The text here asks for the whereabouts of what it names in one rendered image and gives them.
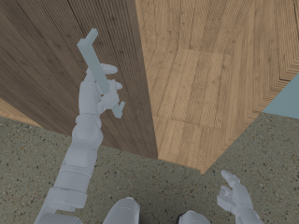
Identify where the robot right forearm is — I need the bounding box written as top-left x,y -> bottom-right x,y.
235,207 -> 263,224

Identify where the robot left forearm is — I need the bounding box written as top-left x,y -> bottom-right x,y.
34,113 -> 104,224

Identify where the wardrobe door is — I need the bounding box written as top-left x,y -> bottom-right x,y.
0,98 -> 30,119
0,0 -> 159,160

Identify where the left robot hand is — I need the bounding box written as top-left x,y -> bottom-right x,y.
78,63 -> 122,118

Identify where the right robot thigh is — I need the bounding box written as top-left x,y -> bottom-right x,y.
178,212 -> 210,224

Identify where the robot thigh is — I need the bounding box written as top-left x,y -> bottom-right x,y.
103,198 -> 140,224
178,212 -> 210,224

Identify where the right robot hand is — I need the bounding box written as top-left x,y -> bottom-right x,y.
217,170 -> 253,215

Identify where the left robot thigh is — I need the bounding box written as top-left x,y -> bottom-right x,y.
103,198 -> 140,224

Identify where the robot left upper arm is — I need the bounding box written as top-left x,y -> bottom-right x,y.
36,212 -> 83,224

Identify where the handle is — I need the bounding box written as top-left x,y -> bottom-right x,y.
77,28 -> 125,119

